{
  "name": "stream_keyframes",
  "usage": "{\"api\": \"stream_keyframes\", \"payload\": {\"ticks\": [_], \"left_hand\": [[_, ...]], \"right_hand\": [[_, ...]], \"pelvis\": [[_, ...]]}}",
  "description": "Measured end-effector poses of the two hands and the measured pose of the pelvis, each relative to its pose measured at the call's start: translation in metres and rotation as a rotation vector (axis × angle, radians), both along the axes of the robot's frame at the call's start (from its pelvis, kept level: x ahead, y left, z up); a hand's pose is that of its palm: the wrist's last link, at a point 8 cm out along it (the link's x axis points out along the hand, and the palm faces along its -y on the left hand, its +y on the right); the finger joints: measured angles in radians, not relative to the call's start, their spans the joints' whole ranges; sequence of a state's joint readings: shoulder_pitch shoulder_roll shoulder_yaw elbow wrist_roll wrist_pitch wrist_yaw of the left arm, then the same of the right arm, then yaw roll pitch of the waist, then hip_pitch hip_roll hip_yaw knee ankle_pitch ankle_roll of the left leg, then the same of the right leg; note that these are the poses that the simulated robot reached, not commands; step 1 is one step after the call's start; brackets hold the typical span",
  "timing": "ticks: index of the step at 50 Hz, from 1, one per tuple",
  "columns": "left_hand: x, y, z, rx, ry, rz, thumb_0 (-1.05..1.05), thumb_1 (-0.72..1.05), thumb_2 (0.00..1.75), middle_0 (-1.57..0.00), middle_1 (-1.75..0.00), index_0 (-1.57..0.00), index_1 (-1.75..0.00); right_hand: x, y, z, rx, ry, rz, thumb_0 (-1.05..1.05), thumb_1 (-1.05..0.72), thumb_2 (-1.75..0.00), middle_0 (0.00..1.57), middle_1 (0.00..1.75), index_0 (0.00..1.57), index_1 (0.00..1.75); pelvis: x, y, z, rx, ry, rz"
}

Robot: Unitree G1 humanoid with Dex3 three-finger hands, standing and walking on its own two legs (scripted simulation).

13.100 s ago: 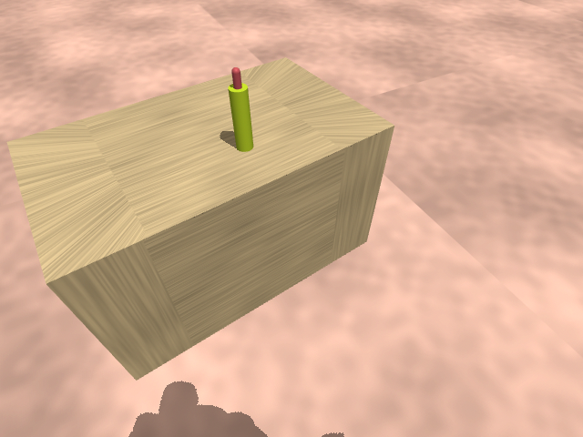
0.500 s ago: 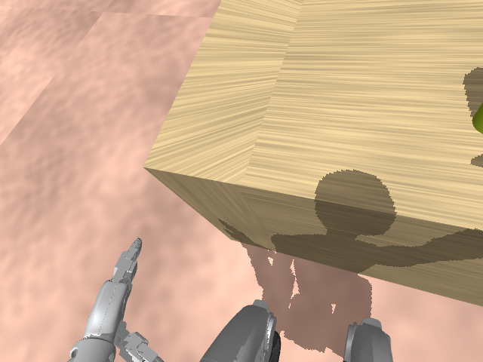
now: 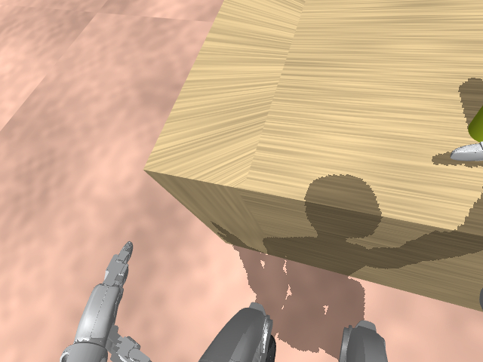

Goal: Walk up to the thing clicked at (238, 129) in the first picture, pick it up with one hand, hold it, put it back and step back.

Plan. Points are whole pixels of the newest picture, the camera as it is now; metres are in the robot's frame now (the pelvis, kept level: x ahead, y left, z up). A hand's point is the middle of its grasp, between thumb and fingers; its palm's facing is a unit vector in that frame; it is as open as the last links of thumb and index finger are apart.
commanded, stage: close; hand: right
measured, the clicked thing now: out of the picture +0.55 -0.26 +0.07
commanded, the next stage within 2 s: settle in 0.80 s
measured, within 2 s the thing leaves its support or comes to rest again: leaves its support in 1.12 s
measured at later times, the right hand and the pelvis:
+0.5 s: hand out of the picture +0.55 -0.25 +0.02, palm faces +0.28 +0.96 -0.01, open 13.5 cm; pelvis +0.00 +0.00 +0.00, yaw +0 degrees
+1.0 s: hand out of the picture +0.55 -0.25 +0.02, palm faces +0.29 +0.96 -0.01, open 7.4 cm; pelvis +0.00 +0.00 +0.00, yaw +0 degrees
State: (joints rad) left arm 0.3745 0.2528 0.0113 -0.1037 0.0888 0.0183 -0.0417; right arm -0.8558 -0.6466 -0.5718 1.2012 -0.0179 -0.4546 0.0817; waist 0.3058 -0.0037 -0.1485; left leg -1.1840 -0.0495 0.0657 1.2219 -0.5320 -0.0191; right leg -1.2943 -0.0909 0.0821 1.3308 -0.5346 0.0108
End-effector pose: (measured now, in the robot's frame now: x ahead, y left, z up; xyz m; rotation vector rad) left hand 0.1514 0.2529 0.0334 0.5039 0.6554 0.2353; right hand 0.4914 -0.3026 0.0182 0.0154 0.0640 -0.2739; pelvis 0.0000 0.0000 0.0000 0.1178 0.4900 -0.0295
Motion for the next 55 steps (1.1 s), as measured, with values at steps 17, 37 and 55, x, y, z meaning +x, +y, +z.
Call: {"api": "stream_keyframes", "payload": {"ticks": [17,37,55], "left_hand": [[0.001,0.005,0.007,0.025,-0.002,0.006,-0.01,-0.55,0.06,-0.06,-0.06,-0.05,-0.05],[0.006,0.005,0.014,0.018,-0.042,0.0,-0.01,-0.54,0.05,-0.06,-0.06,-0.06,-0.05],[-0.001,-0.005,0.001,-0.028,0.007,0.018,-0.01,-0.54,0.06,-0.07,-0.06,-0.06,-0.06]], "right_hand": [[0.016,-0.001,0.004,0.003,-0.01,-0.027,-0.01,0.48,-0.09,0.44,0.25,0.43,0.26],[0.015,0.006,0.006,0.008,0.011,-0.037,-0.01,0.19,-0.5,0.93,0.75,0.95,0.75],[0.023,0.005,0.011,-0.006,0.032,-0.02,-0.01,0.04,-1.05,0.88,1.07,0.9,1.07]], "pelvis": [[0.0,0.002,-0.001,-0.002,0.009,-0.001],[-0.001,0.0,0.001,-0.001,0.0,0.001],[0.0,-0.001,0.003,0.002,0.007,0.003]]}}
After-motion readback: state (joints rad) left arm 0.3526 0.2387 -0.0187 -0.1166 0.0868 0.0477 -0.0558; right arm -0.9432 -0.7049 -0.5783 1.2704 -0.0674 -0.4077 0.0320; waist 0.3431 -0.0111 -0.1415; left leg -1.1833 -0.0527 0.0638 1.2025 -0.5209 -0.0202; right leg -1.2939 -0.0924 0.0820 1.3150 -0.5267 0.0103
